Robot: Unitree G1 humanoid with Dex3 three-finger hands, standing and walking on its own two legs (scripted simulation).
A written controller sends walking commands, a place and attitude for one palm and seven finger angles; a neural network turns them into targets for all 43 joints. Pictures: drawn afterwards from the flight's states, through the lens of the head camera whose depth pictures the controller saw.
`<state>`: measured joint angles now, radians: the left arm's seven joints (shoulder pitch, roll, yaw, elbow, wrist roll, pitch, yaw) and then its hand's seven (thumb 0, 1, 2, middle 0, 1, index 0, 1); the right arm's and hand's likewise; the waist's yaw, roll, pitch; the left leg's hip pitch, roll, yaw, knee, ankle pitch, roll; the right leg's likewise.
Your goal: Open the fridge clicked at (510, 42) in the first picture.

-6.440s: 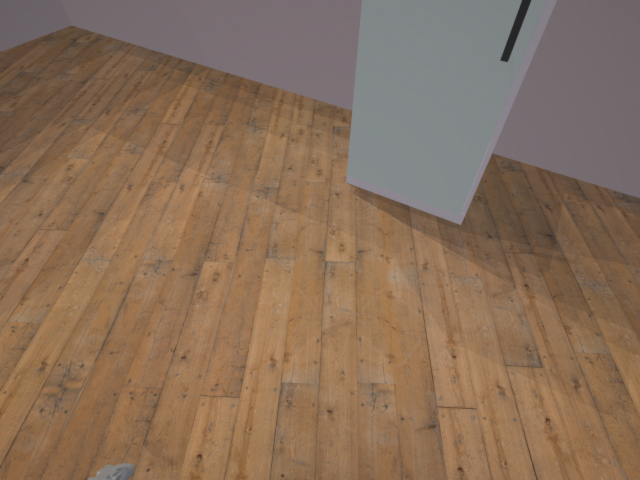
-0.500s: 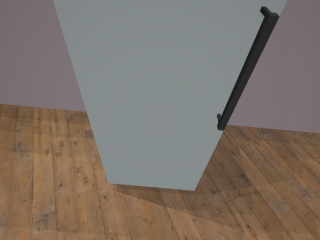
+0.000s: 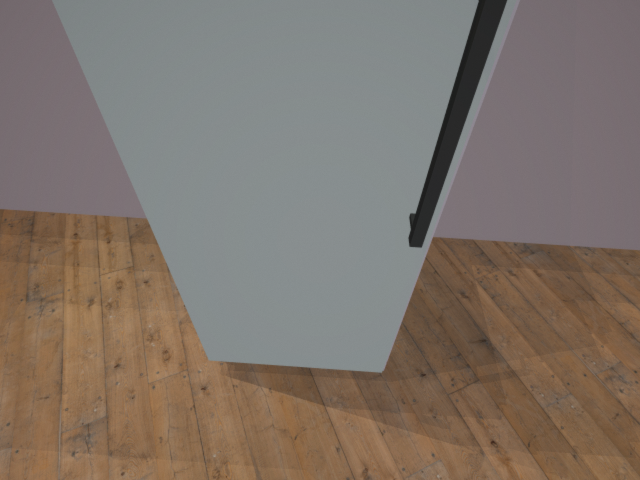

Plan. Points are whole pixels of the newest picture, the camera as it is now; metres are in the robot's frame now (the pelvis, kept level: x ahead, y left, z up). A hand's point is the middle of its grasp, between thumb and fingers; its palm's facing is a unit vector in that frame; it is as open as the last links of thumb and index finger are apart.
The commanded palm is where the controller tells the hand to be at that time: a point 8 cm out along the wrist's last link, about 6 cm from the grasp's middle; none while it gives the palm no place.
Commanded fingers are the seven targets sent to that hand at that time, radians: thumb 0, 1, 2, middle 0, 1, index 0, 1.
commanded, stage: come to a stop and stand still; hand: right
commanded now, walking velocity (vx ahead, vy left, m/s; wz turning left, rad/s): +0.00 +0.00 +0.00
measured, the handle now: (441, 142) +0.51 -0.13 +0.18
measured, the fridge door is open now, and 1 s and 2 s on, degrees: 0 0 0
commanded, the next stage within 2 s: look again from close up in 0.12 s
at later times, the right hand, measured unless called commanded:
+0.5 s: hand out of the picture +0.01 -0.15 -0.17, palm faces +0.00 +0.98 -0.21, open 7.4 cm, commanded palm none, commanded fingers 0.00 -0.90 -0.90 0.20 0.30 0.20 0.30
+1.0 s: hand out of the picture +0.01 -0.13 -0.17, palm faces +0.02 +0.98 -0.21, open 7.4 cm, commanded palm none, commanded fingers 0.00 -0.90 -0.90 0.20 0.30 0.20 0.30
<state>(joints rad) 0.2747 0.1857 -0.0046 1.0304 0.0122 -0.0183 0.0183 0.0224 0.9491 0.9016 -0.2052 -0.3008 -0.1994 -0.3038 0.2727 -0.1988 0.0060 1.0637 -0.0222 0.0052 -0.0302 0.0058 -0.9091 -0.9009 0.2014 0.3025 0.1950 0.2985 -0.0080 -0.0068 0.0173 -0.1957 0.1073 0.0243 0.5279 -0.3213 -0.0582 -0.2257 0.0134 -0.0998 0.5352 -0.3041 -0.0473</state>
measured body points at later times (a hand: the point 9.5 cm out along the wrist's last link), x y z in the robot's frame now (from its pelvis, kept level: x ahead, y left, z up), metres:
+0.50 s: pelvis +0.00 +0.03 +0.01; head +0.01 +0.03 +0.45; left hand +0.03 +0.26 -0.15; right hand +0.02 -0.20 -0.15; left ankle -0.03 +0.17 -0.73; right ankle -0.01 -0.09 -0.73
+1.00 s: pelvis +0.00 +0.06 +0.01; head +0.01 +0.06 +0.46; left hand +0.03 +0.29 -0.15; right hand +0.01 -0.18 -0.15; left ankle -0.03 +0.17 -0.73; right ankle -0.01 -0.09 -0.73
